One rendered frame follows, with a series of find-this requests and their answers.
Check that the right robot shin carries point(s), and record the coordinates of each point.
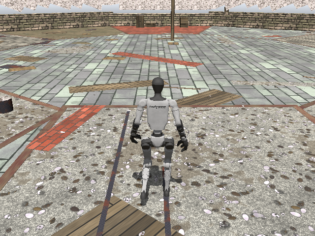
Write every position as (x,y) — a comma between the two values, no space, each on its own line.
(167,176)

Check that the robot left forearm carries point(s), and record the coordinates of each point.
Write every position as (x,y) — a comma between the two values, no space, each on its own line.
(134,129)

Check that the robot left hand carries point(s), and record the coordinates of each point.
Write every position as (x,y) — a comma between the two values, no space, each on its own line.
(136,136)

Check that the robot right forearm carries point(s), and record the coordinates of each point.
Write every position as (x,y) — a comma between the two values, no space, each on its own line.
(181,131)

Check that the robot right hand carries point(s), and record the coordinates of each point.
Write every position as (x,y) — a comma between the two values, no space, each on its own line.
(184,144)

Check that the right robot thigh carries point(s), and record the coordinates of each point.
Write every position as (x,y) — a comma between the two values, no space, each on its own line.
(168,149)

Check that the robot left upper arm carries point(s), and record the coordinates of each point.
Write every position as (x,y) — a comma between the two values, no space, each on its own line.
(139,112)

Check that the robot right upper arm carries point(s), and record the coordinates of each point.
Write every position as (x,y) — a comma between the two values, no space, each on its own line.
(175,112)

